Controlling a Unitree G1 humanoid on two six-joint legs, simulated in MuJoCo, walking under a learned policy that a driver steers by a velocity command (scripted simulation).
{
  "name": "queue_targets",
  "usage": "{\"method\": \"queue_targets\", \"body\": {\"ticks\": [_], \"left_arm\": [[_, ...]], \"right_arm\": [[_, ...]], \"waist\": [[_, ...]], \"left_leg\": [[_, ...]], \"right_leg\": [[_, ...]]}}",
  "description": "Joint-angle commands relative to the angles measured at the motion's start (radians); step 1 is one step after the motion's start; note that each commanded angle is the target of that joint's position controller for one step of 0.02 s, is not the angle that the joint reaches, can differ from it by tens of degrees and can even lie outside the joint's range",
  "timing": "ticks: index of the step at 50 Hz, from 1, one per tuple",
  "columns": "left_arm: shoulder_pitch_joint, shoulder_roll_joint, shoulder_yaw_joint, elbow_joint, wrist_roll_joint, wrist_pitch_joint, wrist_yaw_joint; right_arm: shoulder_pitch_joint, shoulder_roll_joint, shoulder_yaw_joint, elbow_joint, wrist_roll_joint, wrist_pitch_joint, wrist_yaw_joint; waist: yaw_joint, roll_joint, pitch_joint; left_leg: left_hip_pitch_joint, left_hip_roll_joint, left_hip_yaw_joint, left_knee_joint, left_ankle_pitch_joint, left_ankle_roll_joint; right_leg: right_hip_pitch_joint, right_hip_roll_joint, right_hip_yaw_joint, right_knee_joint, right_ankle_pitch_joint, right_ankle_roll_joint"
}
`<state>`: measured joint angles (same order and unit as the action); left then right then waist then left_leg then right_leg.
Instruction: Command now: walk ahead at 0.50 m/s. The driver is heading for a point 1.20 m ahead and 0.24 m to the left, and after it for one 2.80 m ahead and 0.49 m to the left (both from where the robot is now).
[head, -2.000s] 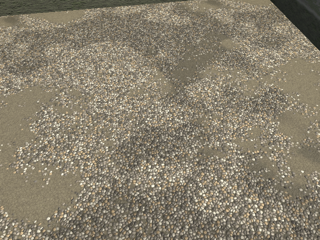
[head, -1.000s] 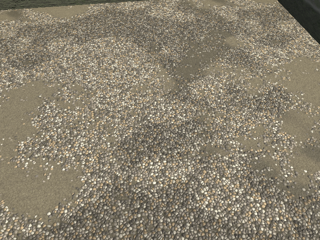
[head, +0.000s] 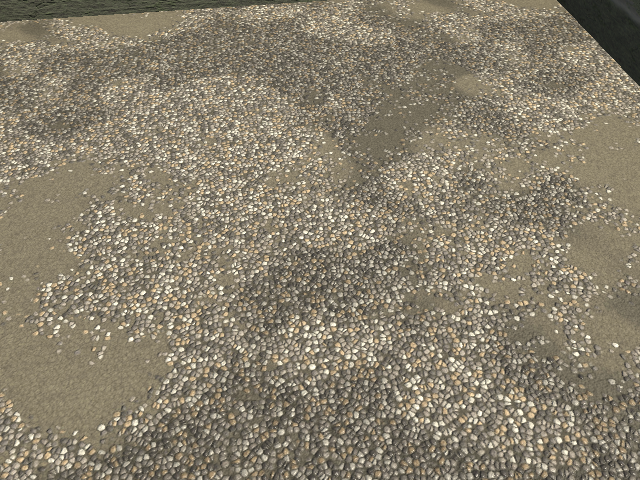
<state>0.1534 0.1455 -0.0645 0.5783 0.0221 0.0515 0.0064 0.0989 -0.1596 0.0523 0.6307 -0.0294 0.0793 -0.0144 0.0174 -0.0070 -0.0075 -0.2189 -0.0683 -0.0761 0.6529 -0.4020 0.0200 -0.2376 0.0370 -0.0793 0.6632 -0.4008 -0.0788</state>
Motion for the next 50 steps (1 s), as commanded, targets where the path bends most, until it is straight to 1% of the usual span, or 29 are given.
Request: {"method": "queue_targets", "body": {"ticks": [1, 3, 4, 5, 8, 9, 10, 12, 13, 14, 17, 18, 19, 22, 23, 25, 28, 32, 33, 34, 35, 37, 41, 42, 43, 44, 45, 49, 50], "left_arm": [[-0.046, 0.058, 0.018, -0.085, 0.002, -0.020, 0.003], [-0.068, 0.064, 0.019, -0.089, -0.003, -0.017, 0.006], [-0.126, 0.061, 0.017, -0.111, 0.007, -0.020, -0.007], [-0.046, 0.058, 0.019, -0.085, 0.002, -0.020, 0.003], [-0.072, 0.064, 0.019, -0.090, -0.003, -0.016, 0.006], [-0.126, 0.061, 0.017, -0.113, 0.006, -0.018, -0.007], [-0.045, 0.058, 0.018, -0.085, 0.002, -0.019, 0.003], [-0.068, 0.064, 0.019, -0.089, -0.003, -0.017, 0.006], [-0.125, 0.061, 0.017, -0.112, 0.007, -0.020, -0.007], [-0.045, 0.058, 0.019, -0.085, 0.002, -0.020, 0.003], [-0.072, 0.063, 0.018, -0.090, -0.003, -0.016, 0.006], [-0.126, 0.061, 0.017, -0.113, 0.006, -0.018, -0.007], [-0.045, 0.058, 0.018, -0.086, 0.002, -0.019, 0.003], [-0.071, 0.064, 0.019, -0.090, -0.003, -0.017, 0.006], [-0.125, 0.062, 0.017, -0.113, 0.006, -0.019, -0.006], [-0.030, 0.056, 0.018, -0.080, 0.004, -0.023, 0.001], [-0.075, 0.063, 0.019, -0.091, -0.005, -0.017, 0.007], [-0.069, 0.064, 0.019, -0.093, -0.003, -0.015, 0.006], [-0.122, 0.062, 0.017, -0.114, 0.007, -0.019, -0.007], [-0.094, 0.057, 0.018, -0.105, 0.016, -0.023, -0.011], [-0.027, 0.057, 0.018, -0.080, 0.004, -0.025, 0.002], [-0.067, 0.062, 0.019, -0.088, -0.004, -0.019, 0.007], [-0.068, 0.063, 0.018, -0.093, -0.003, -0.014, 0.006], [-0.121, 0.061, 0.017, -0.114, 0.007, -0.018, -0.007], [-0.093, 0.056, 0.018, -0.105, 0.016, -0.023, -0.011], [-0.026, 0.056, 0.018, -0.079, 0.004, -0.024, 0.002], [-0.053, 0.061, 0.018, -0.084, -0.002, -0.022, 0.005], [-0.071, 0.063, 0.018, -0.093, -0.004, -0.013, 0.007], [-0.122, 0.060, 0.016, -0.114, 0.007, -0.017, -0.007]], "right_arm": [[-0.073, -0.069, -0.021, -0.082, 0.000, -0.018, -0.004], [-0.084, -0.062, -0.017, -0.087, -0.001, -0.020, -0.003], [-0.133, -0.077, -0.018, -0.114, 0.001, -0.012, 0.000], [-0.074, -0.069, -0.021, -0.083, -0.001, -0.018, -0.004], [-0.086, -0.062, -0.017, -0.086, -0.001, -0.020, -0.002], [-0.135, -0.078, -0.019, -0.115, 0.001, -0.011, 0.000], [-0.073, -0.069, -0.021, -0.083, -0.001, -0.017, -0.003], [-0.084, -0.062, -0.017, -0.087, -0.001, -0.020, -0.003], [-0.134, -0.077, -0.018, -0.114, 0.001, -0.012, 0.000], [-0.074, -0.069, -0.021, -0.084, -0.001, -0.018, -0.004], [-0.087, -0.062, -0.017, -0.087, -0.001, -0.020, -0.002], [-0.135, -0.078, -0.019, -0.116, 0.001, -0.011, 0.000], [-0.073, -0.068, -0.021, -0.083, -0.001, -0.017, -0.003], [-0.086, -0.062, -0.017, -0.086, -0.001, -0.020, -0.002], [-0.135, -0.078, -0.019, -0.115, 0.001, -0.011, 0.000], [-0.066, -0.069, -0.022, -0.083, 0.000, -0.018, -0.005], [-0.092, -0.060, -0.017, -0.089, -0.001, -0.019, -0.003], [-0.085, -0.063, -0.018, -0.085, -0.001, -0.020, 0.000], [-0.131, -0.079, -0.019, -0.113, 0.001, -0.012, 0.001], [-0.119, -0.085, -0.023, -0.108, -0.002, -0.011, 0.000], [-0.065, -0.070, -0.022, -0.081, 0.000, -0.020, -0.006], [-0.087, -0.058, -0.017, -0.088, -0.001, -0.021, -0.004], [-0.084, -0.062, -0.017, -0.086, -0.001, -0.019, -0.001], [-0.130, -0.079, -0.019, -0.113, 0.001, -0.011, 0.001], [-0.117, -0.084, -0.023, -0.108, -0.002, -0.010, 0.000], [-0.063, -0.070, -0.022, -0.081, 0.000, -0.019, -0.006], [-0.079, -0.062, -0.019, -0.087, 0.000, -0.020, -0.005], [-0.088, -0.061, -0.017, -0.087, -0.001, -0.018, -0.001], [-0.131, -0.077, -0.019, -0.114, 0.001, -0.010, 0.001]], "waist": [[0.004, 0.000, -0.112], [-0.003, -0.007, -0.057], [0.006, -0.009, -0.012], [0.004, 0.002, -0.116], [-0.003, -0.008, -0.051], [0.006, -0.011, -0.005], [0.004, -0.001, -0.112], [-0.003, -0.007, -0.057], [0.006, -0.010, -0.012], [0.004, 0.001, -0.116], [-0.003, -0.008, -0.051], [0.006, -0.011, -0.005], [0.004, -0.001, -0.112], [-0.003, -0.007, -0.051], [0.006, -0.010, -0.004], [0.005, 0.005, -0.145], [-0.004, -0.008, -0.051], [-0.003, -0.011, -0.043], [0.006, -0.010, -0.005], [0.014, -0.002, -0.068], [0.006, 0.010, -0.146], [-0.003, -0.002, -0.067], [-0.003, -0.013, -0.043], [0.006, -0.013, -0.006], [0.014, -0.005, -0.069], [0.006, 0.008, -0.148], [-0.002, 0.002, -0.087], [-0.003, -0.014, -0.039], [0.005, -0.015, -0.005]], "left_leg": [[0.048, 0.048, -0.057, -0.052, 0.265, 0.022], [0.023, 0.041, -0.052, -0.060, 0.235, 0.019], [-0.018, 0.060, -0.066, -0.050, 0.427, 0.019], [0.049, 0.047, -0.057, -0.051, 0.266, 0.022], [0.019, 0.040, -0.052, -0.060, 0.229, 0.019], [-0.022, 0.058, -0.064, -0.049, 0.421, 0.017], [0.046, 0.047, -0.057, -0.050, 0.263, 0.021], [0.021, 0.040, -0.052, -0.059, 0.233, 0.018], [-0.020, 0.059, -0.066, -0.048, 0.425, 0.018], [0.047, 0.046, -0.057, -0.049, 0.264, 0.022], [0.017, 0.040, -0.052, -0.058, 0.228, 0.019], [-0.024, 0.057, -0.065, -0.048, 0.420, 0.017], [0.044, 0.046, -0.057, -0.049, 0.261, 0.021], [0.017, 0.040, -0.053, -0.058, 0.229, 0.019], [-0.025, 0.057, -0.065, -0.047, 0.422, 0.017], [0.058, 0.047, -0.057, -0.045, 0.275, 0.022], [0.014, 0.037, -0.051, -0.056, 0.219, 0.018], [0.013, 0.038, -0.053, -0.057, 0.226, 0.017], [-0.026, 0.057, -0.067, -0.047, 0.425, 0.017], [0.001, 0.067, -0.077, -0.038, 0.466, 0.023], [0.058, 0.048, -0.060, -0.045, 0.282, 0.024], [0.020, 0.040, -0.054, -0.057, 0.232, 0.020], [0.011, 0.037, -0.053, -0.055, 0.227, 0.017], [-0.027, 0.056, -0.067, -0.045, 0.424, 0.017], [-0.001, 0.065, -0.076, -0.035, 0.465, 0.023], [0.057, 0.047, -0.059, -0.043, 0.281, 0.023], [0.030, 0.040, -0.053, -0.052, 0.248, 0.020], [0.007, 0.036, -0.052, -0.053, 0.223, 0.017], [-0.030, 0.054, -0.066, -0.043, 0.419, 0.016]], "right_leg": [[0.010, -0.104, 0.120, -0.122, 0.297, -0.002], [-0.013, -0.106, 0.129, -0.138, 0.272, -0.005], [-0.026, -0.102, 0.095, -0.086, 0.435, 0.001], [0.014, -0.104, 0.119, -0.121, 0.300, -0.001], [-0.013, -0.109, 0.131, -0.139, 0.270, -0.007], [-0.031, -0.103, 0.094, -0.088, 0.434, 0.001], [0.010, -0.105, 0.118, -0.121, 0.296, -0.002], [-0.014, -0.108, 0.128, -0.138, 0.271, -0.005], [-0.027, -0.103, 0.094, -0.085, 0.435, 0.001], [0.014, -0.105, 0.118, -0.120, 0.299, -0.001], [-0.014, -0.109, 0.129, -0.139, 0.269, -0.007], [-0.031, -0.103, 0.093, -0.087, 0.433, 0.001], [0.010, -0.105, 0.117, -0.121, 0.295, -0.002], [-0.013, -0.109, 0.128, -0.138, 0.269, -0.006], [-0.031, -0.103, 0.092, -0.087, 0.433, 0.001], [0.023, -0.104, 0.112, -0.112, 0.306, 0.001], [-0.014, -0.112, 0.129, -0.139, 0.268, -0.007], [-0.020, -0.110, 0.128, -0.142, 0.263, -0.007], [-0.032, -0.103, 0.091, -0.087, 0.428, 0.000], [-0.002, -0.100, 0.083, -0.071, 0.452, 0.005], [0.025, -0.103, 0.109, -0.110, 0.302, 0.002], [-0.007, -0.109, 0.122, -0.133, 0.269, -0.004], [-0.019, -0.111, 0.125, -0.139, 0.268, -0.007], [-0.030, -0.104, 0.089, -0.085, 0.432, 0.000], [-0.001, -0.101, 0.082, -0.069, 0.456, 0.005], [0.026, -0.104, 0.108, -0.109, 0.305, 0.002], [0.000, -0.106, 0.115, -0.125, 0.281, -0.001], [-0.023, -0.112, 0.124, -0.139, 0.268, -0.007], [-0.032, -0.105, 0.088, -0.085, 0.431, 0.000]]}}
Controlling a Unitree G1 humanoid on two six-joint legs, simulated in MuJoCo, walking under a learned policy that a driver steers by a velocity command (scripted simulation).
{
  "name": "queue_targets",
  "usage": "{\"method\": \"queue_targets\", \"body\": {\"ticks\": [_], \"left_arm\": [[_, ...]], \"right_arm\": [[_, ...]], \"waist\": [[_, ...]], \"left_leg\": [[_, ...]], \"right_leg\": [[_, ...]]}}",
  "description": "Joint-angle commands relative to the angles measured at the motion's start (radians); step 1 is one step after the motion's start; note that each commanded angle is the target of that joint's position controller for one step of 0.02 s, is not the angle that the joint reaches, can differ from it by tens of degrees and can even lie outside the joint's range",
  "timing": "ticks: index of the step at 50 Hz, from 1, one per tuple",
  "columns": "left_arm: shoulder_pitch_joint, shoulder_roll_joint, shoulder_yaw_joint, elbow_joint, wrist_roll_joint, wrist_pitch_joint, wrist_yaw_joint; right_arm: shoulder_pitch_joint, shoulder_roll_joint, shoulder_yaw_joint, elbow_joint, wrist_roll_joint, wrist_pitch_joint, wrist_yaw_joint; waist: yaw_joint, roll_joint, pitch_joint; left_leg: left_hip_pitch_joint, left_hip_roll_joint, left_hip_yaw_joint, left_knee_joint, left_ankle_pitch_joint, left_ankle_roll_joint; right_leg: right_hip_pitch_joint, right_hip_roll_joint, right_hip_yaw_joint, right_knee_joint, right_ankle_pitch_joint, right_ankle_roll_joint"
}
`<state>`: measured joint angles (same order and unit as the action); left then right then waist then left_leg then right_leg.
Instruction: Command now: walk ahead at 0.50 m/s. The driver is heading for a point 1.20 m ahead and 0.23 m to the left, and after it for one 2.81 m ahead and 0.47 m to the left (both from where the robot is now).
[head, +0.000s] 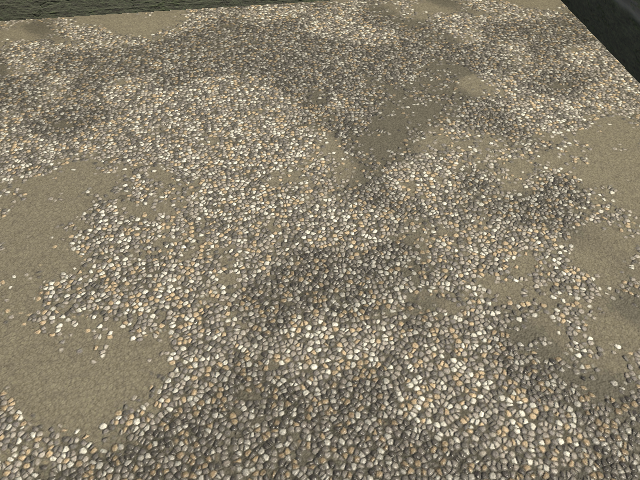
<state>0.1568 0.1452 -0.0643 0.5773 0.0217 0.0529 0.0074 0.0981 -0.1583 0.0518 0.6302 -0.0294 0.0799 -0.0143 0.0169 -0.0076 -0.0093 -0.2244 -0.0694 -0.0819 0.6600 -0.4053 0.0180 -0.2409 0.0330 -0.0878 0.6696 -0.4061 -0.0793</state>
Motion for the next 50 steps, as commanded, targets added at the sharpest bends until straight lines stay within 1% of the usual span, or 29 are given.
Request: {"method": "queue_targets", "body": {"ticks": [1, 3, 4, 5, 6, 8, 9, 10, 12, 13, 14, 15, 17, 18, 19, 20, 22, 23, 24, 25, 26, 27, 28, 29, 33, 40, 41, 42, 50], "left_arm": [[-0.043, 0.057, 0.018, -0.085, 0.004, -0.021, 0.001], [-0.066, 0.064, 0.019, -0.089, -0.002, -0.019, 0.005], [-0.126, 0.062, 0.017, -0.111, 0.007, -0.022, -0.007], [-0.045, 0.059, 0.019, -0.085, 0.003, -0.022, 0.002], [-0.060, 0.062, 0.017, -0.086, -0.002, -0.019, 0.004], [-0.071, 0.063, 0.018, -0.090, -0.003, -0.018, 0.006], [-0.125, 0.062, 0.017, -0.113, 0.007, -0.020, -0.007], [-0.044, 0.058, 0.018, -0.086, 0.003, -0.021, 0.002], [-0.066, 0.064, 0.018, -0.090, -0.002, -0.019, 0.006], [-0.125, 0.061, 0.017, -0.111, 0.007, -0.022, -0.007], [-0.044, 0.058, 0.018, -0.085, 0.003, -0.022, 0.002], [-0.059, 0.061, 0.017, -0.086, -0.002, -0.019, 0.004], [-0.070, 0.063, 0.018, -0.091, -0.003, -0.018, 0.006], [-0.125, 0.062, 0.017, -0.113, 0.006, -0.020, -0.007], [-0.043, 0.057, 0.018, -0.086, 0.003, -0.021, 0.002], [-0.057, 0.061, 0.017, -0.087, -0.001, -0.020, 0.004], [-0.069, 0.064, 0.019, -0.091, -0.003, -0.018, 0.006], [-0.116, 0.062, 0.016, -0.110, 0.007, -0.020, -0.007], [-0.080, 0.054, 0.015, -0.098, 0.016, -0.023, -0.012], [0.001, 0.046, 0.011, -0.064, 0.005, -0.025, -0.001], [-0.024, 0.049, 0.008, -0.064, 0.000, -0.023, 0.003], [-0.035, 0.045, 0.005, -0.063, 0.001, -0.022, 0.005], [-0.096, 0.046, 0.003, -0.086, 0.012, -0.024, -0.007], [-0.063, 0.033, -0.001, -0.070, 0.019, -0.026, -0.013], [-0.016, 0.055, 0.007, -0.022, 0.013, -0.038, -0.020], [-0.006, 0.069, 0.019, 0.015, -0.001, -0.038, -0.031], [-0.002, 0.090, 0.025, 0.023, -0.017, -0.034, -0.015], [-0.009, 0.089, 0.026, 0.021, -0.018, -0.030, -0.007], [-0.002, 0.102, 0.038, 0.012, -0.008, -0.003, 0.005]], "right_arm": [[-0.069, -0.070, -0.021, -0.081, -0.001, -0.018, -0.003], [-0.083, -0.063, -0.017, -0.086, -0.001, -0.021, -0.003], [-0.133, -0.078, -0.018, -0.114, 0.001, -0.012, -0.001], [-0.073, -0.069, -0.021, -0.083, 0.000, -0.019, -0.005], [-0.081, -0.063, -0.018, -0.086, 0.000, -0.019, -0.004], [-0.085, -0.062, -0.017, -0.086, -0.001, -0.020, -0.003], [-0.134, -0.078, -0.018, -0.115, 0.001, -0.011, 0.000], [-0.072, -0.069, -0.020, -0.082, 0.000, -0.018, -0.004], [-0.083, -0.062, -0.017, -0.086, -0.001, -0.020, -0.003], [-0.132, -0.078, -0.018, -0.114, 0.000, -0.012, -0.001], [-0.073, -0.069, -0.021, -0.083, -0.001, -0.018, -0.005], [-0.081, -0.063, -0.018, -0.086, 0.000, -0.019, -0.004], [-0.086, -0.062, -0.017, -0.086, -0.001, -0.020, -0.003], [-0.134, -0.078, -0.019, -0.115, 0.001, -0.011, 0.000], [-0.072, -0.069, -0.020, -0.082, 0.000, -0.017, -0.004], [-0.079, -0.064, -0.018, -0.086, 0.000, -0.019, -0.004], [-0.086, -0.062, -0.017, -0.085, -0.001, -0.021, -0.003], [-0.125, -0.077, -0.018, -0.111, -0.001, -0.011, 0.000], [-0.105, -0.079, -0.020, -0.102, -0.004, -0.008, 0.000], [-0.036, -0.062, -0.017, -0.064, -0.001, -0.015, -0.004], [-0.049, -0.054, -0.014, -0.064, 0.000, -0.015, -0.003], [-0.059, -0.048, -0.010, -0.059, -0.001, -0.014, -0.001], [-0.130, -0.055, -0.008, -0.095, 0.002, -0.006, 0.002], [-0.118, -0.046, -0.004, -0.084, -0.004, -0.003, 0.002], [-0.063, -0.064, -0.011, -0.047, -0.004, -0.003, -0.002], [-0.034, -0.069, -0.024, -0.020, 0.008, 0.000, 0.004], [-0.022, -0.074, -0.027, -0.005, 0.013, -0.008, -0.003], [-0.020, -0.070, -0.026, -0.006, 0.014, -0.011, -0.006], [-0.008, -0.084, -0.030, -0.013, 0.010, -0.015, -0.012]], "waist": [[0.005, -0.001, -0.116], [-0.002, -0.005, -0.056], [0.006, -0.009, -0.010], [0.005, 0.003, -0.114], [-0.001, -0.002, -0.065], [-0.002, -0.007, -0.051], [0.006, -0.011, -0.004], [0.005, -0.001, -0.112], [-0.002, -0.007, -0.057], [0.006, -0.011, -0.011], [0.005, 0.001, -0.116], [-0.001, -0.003, -0.066], [-0.002, -0.008, -0.051], [0.006, -0.011, -0.004], [0.005, -0.001, -0.112], [-0.001, -0.003, -0.069], [-0.002, -0.007, -0.051], [0.005, -0.009, -0.004], [0.013, -0.004, -0.061], [0.005, 0.015, -0.141], [-0.004, 0.017, -0.058], [-0.005, 0.018, -0.026], [0.006, 0.004, 0.043], [0.012, 0.002, -0.016], [0.006, 0.005, -0.070], [-0.001, -0.005, -0.080], [-0.009, 0.000, -0.089], [-0.012, 0.003, -0.081], [0.002, -0.003, -0.065]], "left_leg": [[0.048, 0.045, -0.054, -0.052, 0.266, 0.023], [0.022, 0.039, -0.048, -0.061, 0.237, 0.021], [-0.022, 0.058, -0.063, -0.051, 0.430, 0.021], [0.047, 0.045, -0.053, -0.051, 0.269, 0.024], [0.024, 0.039, -0.047, -0.056, 0.246, 0.021], [0.017, 0.038, -0.048, -0.060, 0.233, 0.021], [-0.025, 0.055, -0.060, -0.049, 0.424, 0.019], [0.044, 0.044, -0.053, -0.050, 0.266, 0.023], [0.020, 0.038, -0.048, -0.059, 0.237, 0.020], [-0.023, 0.056, -0.062, -0.048, 0.429, 0.020], [0.046, 0.044, -0.053, -0.050, 0.268, 0.024], [0.023, 0.038, -0.047, -0.054, 0.244, 0.021], [0.016, 0.037, -0.048, -0.058, 0.232, 0.020], [-0.026, 0.054, -0.060, -0.048, 0.423, 0.019], [0.043, 0.044, -0.053, -0.049, 0.266, 0.023], [0.025, 0.038, -0.048, -0.054, 0.245, 0.021], [0.016, 0.037, -0.049, -0.058, 0.233, 0.021], [-0.027, 0.055, -0.065, -0.054, 0.415, 0.021], [-0.005, 0.066, -0.078, -0.053, 0.440, 0.026], [0.067, 0.054, -0.072, -0.088, 0.237, 0.026], [0.042, 0.051, -0.078, -0.121, 0.196, 0.023], [0.042, 0.060, -0.092, -0.157, 0.185, 0.022], [-0.020, 0.079, -0.107, -0.153, 0.385, 0.020], [0.015, 0.093, -0.117, -0.180, 0.418, 0.016], [0.091, 0.108, -0.120, -0.253, 0.435, 0.013], [0.100, 0.120, -0.109, -0.311, 0.377, 0.010], [0.118, 0.098, -0.089, -0.285, 0.314, 0.004], [0.101, 0.100, -0.088, -0.281, 0.309, 0.003], [0.011, 0.091, -0.072, -0.225, 0.285, 0.008]], "right_leg": [[0.016, -0.103, 0.120, -0.124, 0.301, -0.001], [-0.009, -0.105, 0.129, -0.140, 0.275, -0.004], [-0.023, -0.100, 0.095, -0.088, 0.439, 0.002], [0.017, -0.102, 0.118, -0.122, 0.304, 0.000], [-0.008, -0.104, 0.124, -0.134, 0.283, -0.002], [-0.010, -0.107, 0.130, -0.141, 0.276, -0.006], [-0.027, -0.101, 0.094, -0.089, 0.440, 0.002], [0.014, -0.103, 0.118, -0.123, 0.303, -0.001], [-0.009, -0.106, 0.127, -0.139, 0.278, -0.004], [-0.023, -0.101, 0.093, -0.087, 0.442, 0.002], [0.018, -0.104, 0.117, -0.121, 0.306, 0.000], [-0.007, -0.105, 0.123, -0.134, 0.285, -0.002], [-0.010, -0.108, 0.129, -0.140, 0.276, -0.006], [-0.027, -0.102, 0.093, -0.089, 0.440, 0.002], [0.014, -0.104, 0.117, -0.122, 0.303, -0.001], [-0.005, -0.105, 0.123, -0.134, 0.284, -0.002], [-0.009, -0.108, 0.127, -0.140, 0.276, -0.005], [-0.025, -0.103, 0.096, -0.094, 0.432, 0.000], [0.004, -0.104, 0.093, -0.089, 0.446, 0.003], [0.031, -0.113, 0.123, -0.146, 0.272, 0.001], [-0.005, -0.114, 0.129, -0.178, 0.230, 0.001], [-0.015, -0.118, 0.134, -0.209, 0.210, 0.002], [-0.012, -0.116, 0.113, -0.189, 0.380, 0.009], [0.029, -0.128, 0.120, -0.216, 0.416, 0.013], [0.117, -0.140, 0.141, -0.288, 0.504, 0.010], [0.166, -0.145, 0.149, -0.354, 0.517, -0.006], [0.153, -0.136, 0.164, -0.343, 0.467, -0.003], [0.147, -0.138, 0.163, -0.342, 0.465, -0.006], [0.151, -0.141, 0.161, -0.286, 0.526, -0.027]]}}
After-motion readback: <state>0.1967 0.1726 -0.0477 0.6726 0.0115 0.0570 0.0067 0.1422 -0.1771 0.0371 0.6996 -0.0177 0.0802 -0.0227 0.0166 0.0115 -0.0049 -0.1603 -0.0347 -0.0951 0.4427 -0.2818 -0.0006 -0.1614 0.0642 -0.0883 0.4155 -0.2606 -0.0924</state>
